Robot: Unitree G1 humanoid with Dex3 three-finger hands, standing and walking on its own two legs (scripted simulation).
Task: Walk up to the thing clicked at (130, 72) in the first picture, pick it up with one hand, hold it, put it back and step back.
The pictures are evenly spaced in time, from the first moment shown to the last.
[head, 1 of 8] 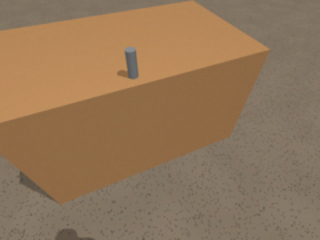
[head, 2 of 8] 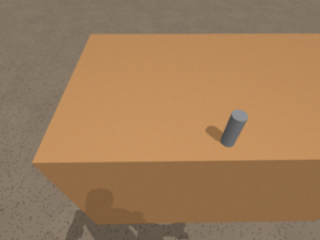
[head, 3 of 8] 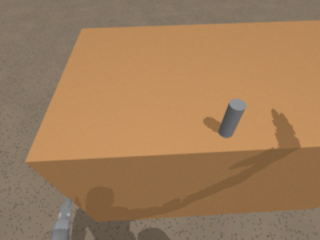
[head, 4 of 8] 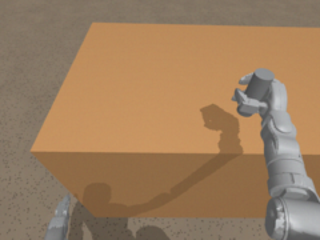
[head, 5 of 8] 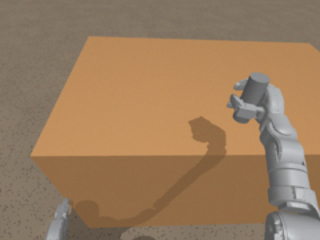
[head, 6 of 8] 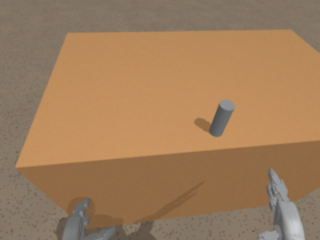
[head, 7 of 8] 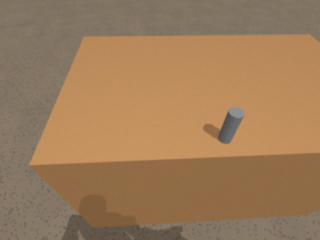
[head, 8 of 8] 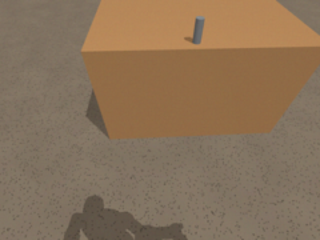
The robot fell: no
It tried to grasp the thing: yes
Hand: right
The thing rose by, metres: 0.24
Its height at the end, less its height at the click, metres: +0.00
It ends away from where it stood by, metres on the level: 0.01
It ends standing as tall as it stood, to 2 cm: yes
